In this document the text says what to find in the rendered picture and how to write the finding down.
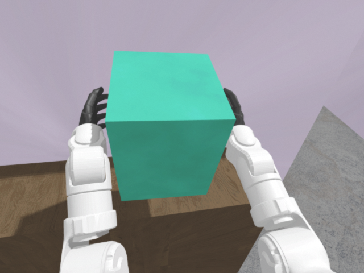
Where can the carton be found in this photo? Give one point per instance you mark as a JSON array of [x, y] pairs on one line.
[[168, 121]]

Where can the robot left forearm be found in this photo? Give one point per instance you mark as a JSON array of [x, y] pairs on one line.
[[89, 201]]

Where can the pedestal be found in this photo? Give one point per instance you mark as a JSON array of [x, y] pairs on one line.
[[210, 233]]

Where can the robot right forearm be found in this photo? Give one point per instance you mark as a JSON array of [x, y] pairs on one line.
[[271, 206]]

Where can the robot right hand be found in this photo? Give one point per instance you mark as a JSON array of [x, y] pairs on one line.
[[235, 106]]

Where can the robot left upper arm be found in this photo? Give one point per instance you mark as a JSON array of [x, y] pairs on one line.
[[104, 257]]

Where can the robot left hand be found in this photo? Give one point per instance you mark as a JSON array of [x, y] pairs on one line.
[[91, 108]]

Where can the robot right upper arm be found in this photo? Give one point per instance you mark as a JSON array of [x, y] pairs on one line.
[[292, 250]]

